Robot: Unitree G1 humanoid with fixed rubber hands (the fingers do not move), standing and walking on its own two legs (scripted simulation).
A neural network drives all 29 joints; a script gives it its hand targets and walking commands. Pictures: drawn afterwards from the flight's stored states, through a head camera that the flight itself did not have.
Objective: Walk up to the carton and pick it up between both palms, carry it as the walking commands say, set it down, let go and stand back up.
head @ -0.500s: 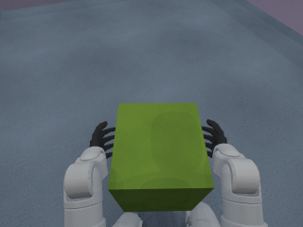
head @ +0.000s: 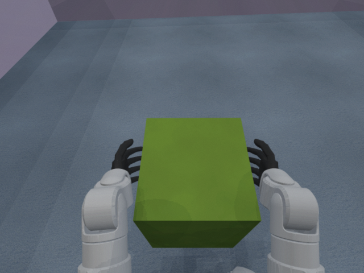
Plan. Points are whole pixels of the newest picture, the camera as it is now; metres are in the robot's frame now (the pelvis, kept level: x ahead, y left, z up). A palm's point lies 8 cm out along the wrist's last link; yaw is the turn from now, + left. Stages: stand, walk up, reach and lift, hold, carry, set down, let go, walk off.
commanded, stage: carry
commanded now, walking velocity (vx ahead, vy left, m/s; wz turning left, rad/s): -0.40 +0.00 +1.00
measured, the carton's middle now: (193, 188) +0.29 -0.03 +0.02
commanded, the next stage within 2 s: none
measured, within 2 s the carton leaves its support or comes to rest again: neither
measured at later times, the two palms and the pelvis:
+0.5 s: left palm out of the picture -0.02 +0.24 +0.10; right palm out of the picture +0.10 -0.02 +0.09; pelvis -0.21 -0.01 +0.02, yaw +27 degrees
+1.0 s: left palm out of the picture -0.40 +0.23 +0.08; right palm out of the picture -0.15 +0.09 +0.08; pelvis -0.41 -0.09 +0.00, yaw +57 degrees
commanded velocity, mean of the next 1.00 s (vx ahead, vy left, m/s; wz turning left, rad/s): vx -0.40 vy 0.00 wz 1.00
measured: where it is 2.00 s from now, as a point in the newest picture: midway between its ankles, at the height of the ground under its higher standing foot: outside the picture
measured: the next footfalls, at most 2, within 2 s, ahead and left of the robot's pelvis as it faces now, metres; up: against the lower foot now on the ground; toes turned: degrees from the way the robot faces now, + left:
left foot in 0.04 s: +0.02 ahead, +0.18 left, +0.00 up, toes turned +6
right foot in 0.38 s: -0.09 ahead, -0.07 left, +0.00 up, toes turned +20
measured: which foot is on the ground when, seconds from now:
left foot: up 0.00-0.02, down 0.04-0.38, up 0.40-0.72, down 0.74-1.00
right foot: down 0.00-0.04, up 0.06-0.36, down 0.38-0.74, up 0.76-1.00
